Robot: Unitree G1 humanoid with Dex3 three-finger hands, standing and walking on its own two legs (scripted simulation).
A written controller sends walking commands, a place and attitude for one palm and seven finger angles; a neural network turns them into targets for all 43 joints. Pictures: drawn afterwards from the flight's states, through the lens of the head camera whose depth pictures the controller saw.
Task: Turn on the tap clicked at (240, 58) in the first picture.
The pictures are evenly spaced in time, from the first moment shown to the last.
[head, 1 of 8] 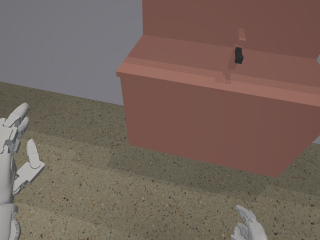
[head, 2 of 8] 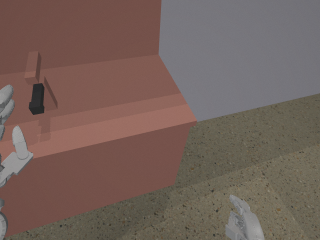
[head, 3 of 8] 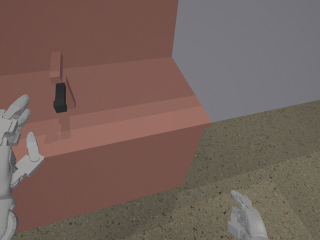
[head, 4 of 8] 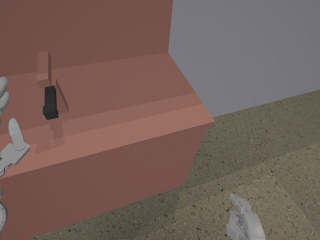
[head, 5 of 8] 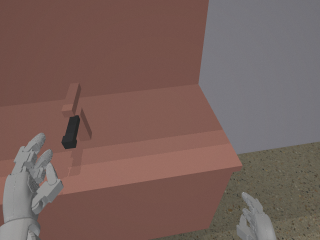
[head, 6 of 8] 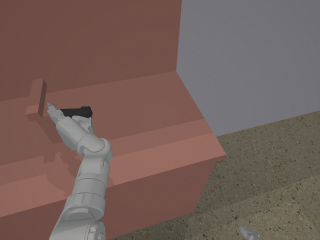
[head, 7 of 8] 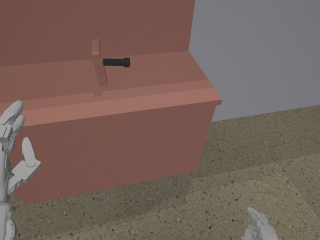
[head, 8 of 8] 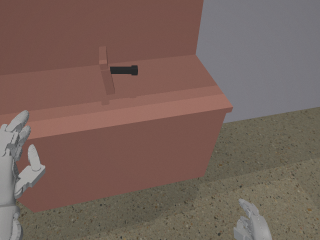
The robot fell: no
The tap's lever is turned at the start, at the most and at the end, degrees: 0 78 78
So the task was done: yes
